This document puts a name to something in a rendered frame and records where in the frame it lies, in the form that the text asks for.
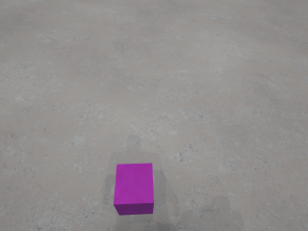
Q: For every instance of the carton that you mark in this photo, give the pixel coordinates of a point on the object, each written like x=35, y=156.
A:
x=134, y=190

